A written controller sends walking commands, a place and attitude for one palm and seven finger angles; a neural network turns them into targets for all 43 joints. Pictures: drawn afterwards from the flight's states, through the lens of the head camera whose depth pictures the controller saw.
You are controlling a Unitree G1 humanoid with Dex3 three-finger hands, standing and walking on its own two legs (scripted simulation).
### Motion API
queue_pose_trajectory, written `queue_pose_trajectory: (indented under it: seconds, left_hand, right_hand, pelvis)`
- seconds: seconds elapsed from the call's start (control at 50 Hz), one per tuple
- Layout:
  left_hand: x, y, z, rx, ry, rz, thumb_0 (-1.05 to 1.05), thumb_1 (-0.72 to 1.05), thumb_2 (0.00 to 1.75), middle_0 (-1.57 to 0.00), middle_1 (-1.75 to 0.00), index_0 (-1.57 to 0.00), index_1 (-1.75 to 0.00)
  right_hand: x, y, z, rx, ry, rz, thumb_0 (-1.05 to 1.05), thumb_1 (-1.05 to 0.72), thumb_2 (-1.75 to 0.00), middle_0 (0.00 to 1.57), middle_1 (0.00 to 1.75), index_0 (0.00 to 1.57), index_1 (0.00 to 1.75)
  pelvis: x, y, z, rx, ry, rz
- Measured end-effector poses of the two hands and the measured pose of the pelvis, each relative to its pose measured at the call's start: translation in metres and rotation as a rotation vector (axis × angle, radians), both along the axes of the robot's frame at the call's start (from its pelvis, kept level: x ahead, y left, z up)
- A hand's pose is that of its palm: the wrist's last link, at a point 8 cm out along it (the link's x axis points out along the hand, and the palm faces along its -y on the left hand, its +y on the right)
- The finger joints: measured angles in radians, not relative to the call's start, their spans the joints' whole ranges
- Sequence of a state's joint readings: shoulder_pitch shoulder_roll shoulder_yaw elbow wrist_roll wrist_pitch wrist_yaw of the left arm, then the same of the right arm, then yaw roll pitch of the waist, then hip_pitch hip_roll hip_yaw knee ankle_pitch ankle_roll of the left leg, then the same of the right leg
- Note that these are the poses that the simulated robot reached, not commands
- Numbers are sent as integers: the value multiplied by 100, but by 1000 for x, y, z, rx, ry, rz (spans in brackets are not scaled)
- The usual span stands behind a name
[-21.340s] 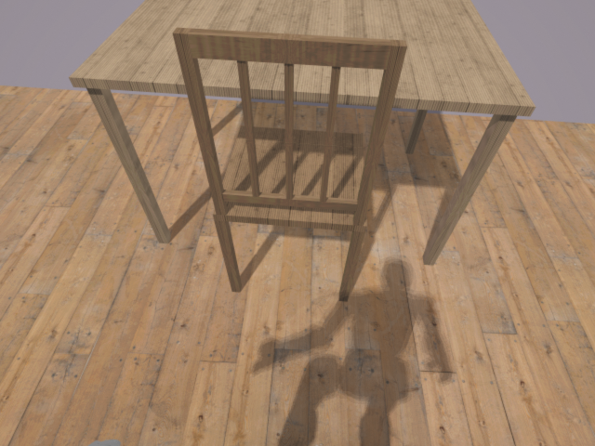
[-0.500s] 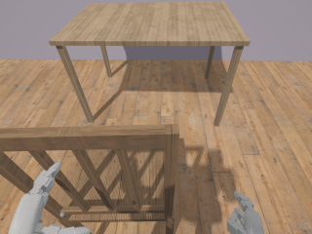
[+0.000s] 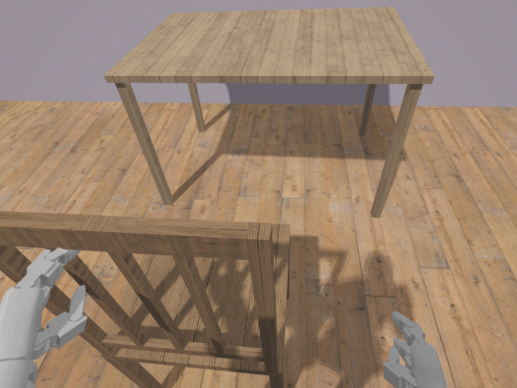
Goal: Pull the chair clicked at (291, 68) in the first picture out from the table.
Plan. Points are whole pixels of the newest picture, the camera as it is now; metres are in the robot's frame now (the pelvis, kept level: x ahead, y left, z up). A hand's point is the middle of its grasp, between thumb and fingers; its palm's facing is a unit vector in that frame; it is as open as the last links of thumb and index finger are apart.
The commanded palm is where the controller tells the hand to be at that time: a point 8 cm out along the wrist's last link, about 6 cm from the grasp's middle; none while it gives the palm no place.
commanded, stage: draw the hand back to the body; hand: left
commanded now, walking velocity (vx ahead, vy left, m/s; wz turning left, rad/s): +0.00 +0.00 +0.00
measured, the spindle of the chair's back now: (155, 306) +0.25 +0.23 -0.04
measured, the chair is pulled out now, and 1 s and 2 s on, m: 0.69 0.70 0.70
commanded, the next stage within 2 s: step back with the hand held close in 0.30 s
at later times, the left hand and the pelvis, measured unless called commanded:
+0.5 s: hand (70, 315) +0.17 +0.27 +0.10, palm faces +0.30 -0.81 -0.50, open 6.4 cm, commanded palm +0.13 +0.31 +0.18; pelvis -0.01 +0.01 +0.00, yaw -1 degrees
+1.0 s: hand (4, 336) +0.12 +0.28 +0.16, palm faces +0.38 -0.76 -0.53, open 6.9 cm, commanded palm +0.06 +0.32 +0.18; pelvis -0.08 +0.02 +0.00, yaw -1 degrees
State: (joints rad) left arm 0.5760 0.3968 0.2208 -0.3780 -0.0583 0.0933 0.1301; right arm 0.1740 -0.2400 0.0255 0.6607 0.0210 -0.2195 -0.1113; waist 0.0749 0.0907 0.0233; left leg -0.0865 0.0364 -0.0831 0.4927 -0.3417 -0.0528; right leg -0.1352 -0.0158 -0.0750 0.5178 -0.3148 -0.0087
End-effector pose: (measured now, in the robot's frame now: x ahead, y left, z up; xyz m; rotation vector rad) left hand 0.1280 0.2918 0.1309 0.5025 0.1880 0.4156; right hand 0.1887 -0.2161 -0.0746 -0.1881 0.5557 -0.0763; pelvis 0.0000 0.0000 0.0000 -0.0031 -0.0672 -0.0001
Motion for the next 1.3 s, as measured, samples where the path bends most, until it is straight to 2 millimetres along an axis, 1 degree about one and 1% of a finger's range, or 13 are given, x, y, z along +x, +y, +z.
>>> queue_pose_trajectory:
  seconds: [0.16,0.46,0.56,0.68,0.78,0.88,0.92,1.0,1.04,1.08,1.12,1.24,1.3]
  left_hand:
    - [0,1,0,-4,-6,-4,1,86,87,-19,-29,-41,-34]
    - [0,7,0,-1,-9,-42,1,89,89,-20,-30,-42,-35]
    - [4,17,1,16,-6,-67,1,89,89,-21,-30,-44,-36]
    - [1,19,3,42,17,-111,1,89,89,-21,-30,-39,-35]
    - [-9,20,5,63,19,-162,1,89,89,-20,-29,-37,-35]
    - [-26,22,8,84,-8,-189,1,89,89,-21,-30,-37,-36]
    - [-34,22,16,97,-62,-184,1,89,89,-21,-30,-37,-36]
    - [-52,22,57,170,-298,-150,1,89,89,-22,-30,-32,-35]
    - [-61,24,73,203,-398,-120,1,89,89,-22,-30,-29,-34]
    - [-67,29,80,211,-456,-85,1,89,89,-22,-30,-27,-33]
    - [-70,35,76,190,-466,-54,1,89,89,-21,-30,-25,-32]
    - [-73,48,44,93,-372,-48,1,89,89,-21,-30,-22,-31]
    - [-79,49,41,106,-354,-87,1,89,89,-21,-30,-21,-31]
  right_hand:
    - [-7,2,1,0,2,3,1,-90,-90,20,30,20,30]
    - [-23,12,-3,6,32,-4,1,-90,-90,20,30,20,30]
    - [-30,9,-3,-13,97,-18,1,-90,-90,20,30,20,30]
    - [-46,3,-1,-35,140,-73,1,-90,-90,20,30,20,30]
    - [-62,2,1,-50,150,-110,1,-90,-90,20,30,20,30]
    - [-79,5,4,-67,142,-113,1,-90,-90,20,30,20,30]
    - [-86,6,3,-73,138,-105,1,-90,-90,20,30,20,30]
    - [-98,9,1,-77,134,-79,1,-90,-90,20,30,20,30]
    - [-105,9,-1,-67,132,-77,1,-90,-90,20,30,20,30]
    - [-112,9,-3,-54,131,-85,1,-90,-90,21,30,20,30]
    - [-119,8,-6,-45,129,-100,1,-90,-90,21,30,21,30]
    - [-149,12,-5,-58,143,-145,1,-90,-90,21,30,20,30]
    - [-163,17,0,-67,139,-151,1,-90,-90,20,30,20,30]
  pelvis:
    - [-3,2,1,1,-6,-6]
    - [-9,9,1,-2,-6,-12]
    - [-21,13,4,-6,14,-16]
    - [-36,19,4,0,41,-27]
    - [-48,21,2,-1,52,-26]
    - [-62,21,-1,-6,55,-20]
    - [-68,20,-2,-9,56,-17]
    - [-79,19,-4,-16,56,-11]
    - [-83,19,-5,-18,58,-14]
    - [-87,22,-5,-18,59,-19]
    - [-92,27,-6,-17,59,-23]
    - [-110,42,-7,-21,51,-34]
    - [-119,45,-7,-31,48,-25]
